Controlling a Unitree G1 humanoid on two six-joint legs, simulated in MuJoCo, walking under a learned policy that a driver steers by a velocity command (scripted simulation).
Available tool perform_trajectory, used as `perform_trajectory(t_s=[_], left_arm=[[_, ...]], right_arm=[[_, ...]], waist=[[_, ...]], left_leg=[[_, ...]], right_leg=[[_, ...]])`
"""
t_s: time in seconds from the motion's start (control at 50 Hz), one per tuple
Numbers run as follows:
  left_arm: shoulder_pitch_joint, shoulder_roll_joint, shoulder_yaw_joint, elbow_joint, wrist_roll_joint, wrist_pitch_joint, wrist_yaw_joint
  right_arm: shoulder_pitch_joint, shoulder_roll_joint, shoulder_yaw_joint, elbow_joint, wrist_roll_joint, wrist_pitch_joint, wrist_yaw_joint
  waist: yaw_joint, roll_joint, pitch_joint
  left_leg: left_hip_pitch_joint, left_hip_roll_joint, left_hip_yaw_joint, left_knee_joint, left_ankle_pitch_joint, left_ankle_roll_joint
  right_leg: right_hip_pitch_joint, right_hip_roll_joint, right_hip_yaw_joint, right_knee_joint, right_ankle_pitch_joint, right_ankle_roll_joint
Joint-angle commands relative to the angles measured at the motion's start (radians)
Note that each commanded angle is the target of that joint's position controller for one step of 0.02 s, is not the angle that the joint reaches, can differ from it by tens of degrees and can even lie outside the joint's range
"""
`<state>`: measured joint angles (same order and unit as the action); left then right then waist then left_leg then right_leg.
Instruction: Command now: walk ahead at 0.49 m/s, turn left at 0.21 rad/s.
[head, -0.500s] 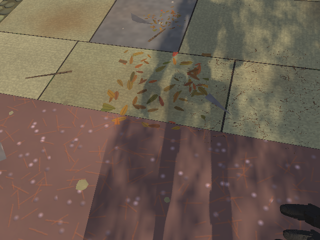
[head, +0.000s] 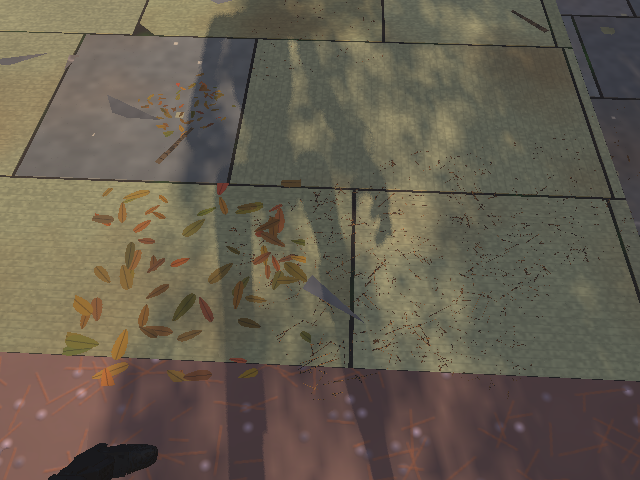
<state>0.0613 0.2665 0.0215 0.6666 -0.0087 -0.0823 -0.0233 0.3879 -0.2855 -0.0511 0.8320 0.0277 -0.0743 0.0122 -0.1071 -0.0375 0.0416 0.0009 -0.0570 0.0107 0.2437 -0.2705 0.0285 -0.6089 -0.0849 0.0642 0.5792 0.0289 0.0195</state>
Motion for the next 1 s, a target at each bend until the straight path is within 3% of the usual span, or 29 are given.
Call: perform_trajectory(t_s=[0.02, 0.06, 0.08, 0.1, 0.12, 0.14, 0.16, 0.18, 0.2, 0.26, 0.3, 0.38, 0.46, 0.5, 0.52, 0.54, 0.56, 0.58, 0.6, 0.62, 0.64, 0.68, 0.72, 0.78, 0.86, 0.92, 0.96, 0.98, 1.0], left_arm=[[-0.053, 0.106, 0.035, -0.083, -0.005, -0.027, -0.011], [0.078, 0.15, 0.061, -0.049, -0.005, -0.032, -0.006], [0.224, 0.201, 0.084, -0.02, 0.005, -0.032, 0.004], [0.361, 0.297, 0.107, -0.01, 0.031, -0.026, 0.015], [0.395, 0.272, 0.102, 0.006, 0.024, -0.016, 0.009], [0.346, 0.19, 0.078, 0.004, 0.014, -0.014, 0.008], [0.288, 0.153, 0.065, 0.001, 0.01, -0.013, 0.011], [0.227, 0.125, 0.056, 0.005, 0.014, -0.015, 0.009], [0.183, 0.099, 0.05, 0.009, 0.018, -0.02, 0.009], [0.113, 0.105, 0.058, 0.023, 0.026, -0.039, 0.012], [0.092, 0.13, 0.068, 0.036, 0.024, -0.041, 0.021], [0.096, 0.169, 0.079, 0.054, 0.015, -0.016, 0.044], [0.108, 0.207, 0.095, 0.073, -0.02, 0.009, 0.049], [0.087, 0.22, 0.103, 0.068, -0.04, 0.02, 0.051], [0.093, 0.198, 0.098, 0.067, -0.039, 0.026, 0.051], [0.158, 0.166, 0.086, 0.064, -0.005, 0.026, 0.046], [0.242, 0.075, 0.055, 0.043, 0.056, 0.027, 0.036], [0.295, 0.12, 0.053, 0.068, 0.045, 0.028, 0.023], [0.203, 0.178, 0.064, 0.038, -0.005, 0.034, 0.021], [0.131, 0.181, 0.067, 0.026, -0.008, 0.042, 0.033], [0.095, 0.176, 0.068, 0.025, 0.004, 0.056, 0.048], [0.104, 0.17, 0.069, 0.028, 0.017, 0.073, 0.057], [0.118, 0.136, 0.06, 0.038, 0.021, 0.069, 0.058], [0.096, 0.117, 0.051, 0.036, 0.017, 0.071, 0.059], [0.06, 0.123, 0.054, 0.024, 0.009, 0.073, 0.052], [0.052, 0.13, 0.058, 0.015, 0.004, 0.058, 0.042], [0.083, 0.133, 0.064, 0.022, 0.001, 0.047, 0.034], [0.117, 0.136, 0.07, 0.034, 0.002, 0.044, 0.031], [0.146, 0.178, 0.083, 0.039, 0.014, 0.044, 0.033]], right_arm=[[0.0, -0.193, -0.047, -0.047, 0.005, 0.008, -0.012], [-0.014, -0.19, -0.043, -0.048, 0.0, 0.018, -0.015], [-0.013, -0.147, -0.026, -0.058, -0.013, 0.017, -0.014], [0.052, -0.044, 0.007, -0.098, -0.027, 0.007, -0.013], [0.105, -0.03, 0.015, -0.099, 0.001, -0.004, -0.014], [0.04, -0.136, -0.015, -0.1, 0.025, -0.004, -0.015], [-0.036, -0.15, -0.021, -0.12, 0.025, -0.002, -0.015], [-0.07, -0.139, -0.022, -0.127, 0.012, 0.003, -0.015], [-0.075, -0.128, -0.028, -0.128, 0.004, 0.014, -0.013], [-0.064, -0.08, -0.026, -0.134, 0.003, 0.051, -0.012], [-0.093, -0.066, -0.024, -0.16, -0.01, 0.061, -0.014], [-0.188, -0.038, -0.011, -0.201, -0.019, 0.056, 0.017], [-0.232, -0.088, -0.033, -0.251, -0.022, 0.068, 0.044], [-0.169, -0.125, -0.055, -0.251, -0.028, 0.076, 0.043], [-0.072, -0.163, -0.077, -0.226, -0.029, 0.075, 0.035], [-0.009, -0.248, -0.104, -0.223, -0.027, 0.076, 0.01], [-0.053, -0.326, -0.102, -0.26, -0.041, 0.078, -0.007], [-0.065, -0.298, -0.08, -0.307, -0.041, 0.068, 0.004], [-0.106, -0.253, -0.081, -0.307, -0.041, 0.063, 0.016], [-0.156, -0.213, -0.072, -0.3, -0.017, 0.06, 0.014], [-0.203, -0.177, -0.06, -0.301, -0.005, 0.067, 0.004], [-0.244, -0.173, -0.055, -0.317, -0.027, 0.078, -0.01], [-0.231, -0.185, -0.062, -0.315, -0.038, 0.08, -0.024], [-0.217, -0.199, -0.07, -0.311, -0.026, 0.09, -0.042], [-0.23, -0.194, -0.071, -0.317, -0.026, 0.107, -0.045], [-0.219, -0.189, -0.072, -0.315, -0.024, 0.116, -0.04], [-0.229, -0.185, -0.071, -0.318, -0.015, 0.122, -0.04], [-0.239, -0.179, -0.069, -0.319, -0.006, 0.126, -0.042], [-0.214, -0.15, -0.059, -0.316, -0.005, 0.126, -0.043]], waist=[[0.057, 0.1, 0.018], [0.142, 0.106, -0.055], [0.211, 0.089, -0.171], [0.226, -0.103, -0.358], [0.212, -0.285, -0.454], [0.22, -0.166, -0.308], [0.207, -0.115, -0.2], [0.177, -0.066, -0.129], [0.147, -0.079, -0.087], [0.093, -0.067, -0.023], [0.08, -0.046, -0.003], [0.116, -0.034, -0.027], [0.112, -0.04, -0.05], [0.066, -0.04, -0.083], [0.02, 0.0, -0.133], [0.006, 0.159, -0.189], [0.108, 0.383, -0.26], [0.086, 0.251, -0.459], [0.057, 0.183, -0.415], [0.073, 0.098, -0.281], [0.088, 0.078, -0.196], [0.126, 0.111, -0.152], [0.127, 0.123, -0.173], [0.114, 0.128, -0.198], [0.097, 0.175, -0.159], [0.085, 0.201, -0.149], [0.104, 0.206, -0.147], [0.126, 0.199, -0.145], [0.123, 0.14, -0.159]], left_leg=[[-0.069, 0.285, -0.197, -0.016, 0.271, 0.148], [-0.076, 0.251, -0.18, 0.148, 0.417, 0.111], [-0.168, 0.193, -0.142, 0.357, 0.387, 0.075], [-0.489, 0.068, -0.06, 0.734, 0.081, 0.007], [-0.674, 0.019, -0.111, 0.949, -0.316, -0.012], [-0.756, 0.073, -0.151, 1.042, -0.265, -0.01], [-0.773, 0.114, -0.124, 1.043, -0.181, -0.008], [-0.743, 0.145, -0.115, 1.001, -0.113, -0.014], [-0.703, 0.172, -0.12, 0.958, -0.064, -0.017], [-0.624, 0.178, -0.101, 0.909, -0.016, -0.047], [-0.632, 0.172, -0.086, 0.801, 0.039, -0.069], [-0.526, 0.143, -0.013, 0.515, 0.276, -0.058], [-0.496, 0.122, 0.005, 0.408, 0.214, -0.009], [-0.4, 0.073, 0.045, 0.35, 0.159, 0.033], [-0.264, 0.028, 0.062, 0.276, 0.23, 0.065], [-0.066, 0.113, -0.086, 0.244, 0.66, 0.119], [0.162, 0.352, -0.468, 0.299, 1.086, 0.301], [0.205, 0.439, -0.621, 0.266, 1.059, 0.407], [0.143, 0.411, -0.621, 0.153, 0.623, 0.404], [0.033, 0.344, -0.552, 0.116, 0.361, 0.321], [-0.083, 0.299, -0.49, 0.093, 0.259, 0.266], [-0.242, 0.234, -0.408, 0.069, 0.272, 0.225], [-0.258, 0.21, -0.371, 0.08, 0.37, 0.222], [-0.251, 0.201, -0.39, 0.088, 0.3, 0.215], [-0.295, 0.175, -0.45, 0.068, 0.063, 0.188], [-0.26, 0.176, -0.512, 0.09, 0.064, 0.178], [-0.247, 0.163, -0.538, 0.124, 0.106, 0.16], [-0.269, 0.137, -0.529, 0.153, 0.102, 0.134], [-0.33, 0.092, -0.475, 0.23, 0.01, 0.087]], right_leg=[[0.127, 0.039, -0.009, -0.076, -0.026, -0.015], [0.328, 0.066, -0.038, -0.127, -0.088, -0.053], [0.563, 0.007, -0.001, -0.101, -0.083, -0.093], [0.947, -0.251, 0.322, -0.081, -0.155, -0.203], [1.019, -0.353, 0.647, -0.224, -0.343, -0.281], [0.911, -0.317, 0.558, -0.259, -0.424, -0.244], [0.791, -0.283, 0.412, -0.273, -0.377, -0.218], [0.671, -0.242, 0.313, -0.306, -0.288, -0.207], [0.587, -0.21, 0.231, -0.341, -0.223, -0.2], [0.45, -0.19, 0.057, -0.397, 0.082, -0.211], [0.436, -0.183, -0.043, -0.391, 0.275, -0.214], [0.45, -0.143, -0.191, -0.36, 0.327, -0.188], [0.55, -0.192, -0.201, -0.253, 0.338, -0.16], [0.558, -0.18, -0.218, -0.098, 0.429, -0.131], [0.53, -0.131, -0.244, 0.069, 0.404, -0.097], [0.372, -0.049, -0.263, 0.327, 0.114, -0.025], [0.046, 0.125, -0.206, 0.684, -0.746, 0.055], [0.034, 0.124, 0.021, 0.833, -0.814, 0.063], [-0.057, 0.118, 0.042, 0.836, -0.68, 0.049], [-0.093, 0.071, 0.037, 0.751, -0.585, 0.035], [-0.076, 0.045, 0.039, 0.668, -0.521, 0.034], [0.048, 0.058, 0.026, 0.555, -0.455, 0.036], [0.099, 0.08, 0.016, 0.451, -0.43, 0.049], [0.122, 0.093, 0.035, 0.338, -0.384, 0.067], [0.166, 0.109, 0.047, 0.217, -0.348, 0.065], [0.205, 0.122, 0.05, 0.109, -0.367, 0.046], [0.273, 0.127, 0.037, -0.032, -0.326, 0.023], [0.349, 0.119, 0.024, -0.155, -0.245, 0.006], [0.447, 0.013, 0.088, -0.225, -0.192, -0.032]])
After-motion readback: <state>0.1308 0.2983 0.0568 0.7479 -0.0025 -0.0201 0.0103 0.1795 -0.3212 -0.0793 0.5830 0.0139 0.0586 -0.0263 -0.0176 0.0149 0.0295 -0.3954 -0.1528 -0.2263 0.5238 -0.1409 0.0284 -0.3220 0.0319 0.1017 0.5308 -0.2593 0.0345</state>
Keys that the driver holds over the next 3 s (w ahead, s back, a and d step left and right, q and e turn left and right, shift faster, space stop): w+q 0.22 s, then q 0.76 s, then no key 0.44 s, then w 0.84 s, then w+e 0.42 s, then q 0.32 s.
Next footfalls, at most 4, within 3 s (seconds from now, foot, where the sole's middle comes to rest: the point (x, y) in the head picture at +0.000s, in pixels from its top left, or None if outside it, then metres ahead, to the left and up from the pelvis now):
0.08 right None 0.23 -0.14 -0.78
0.54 left None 0.40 0.13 -0.78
1.00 right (346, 468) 0.48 -0.07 -0.78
1.34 left None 0.29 0.11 -0.78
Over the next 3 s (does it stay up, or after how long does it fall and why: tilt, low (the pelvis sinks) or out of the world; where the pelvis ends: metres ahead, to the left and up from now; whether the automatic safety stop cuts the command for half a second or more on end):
stays up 0.92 0.36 0.00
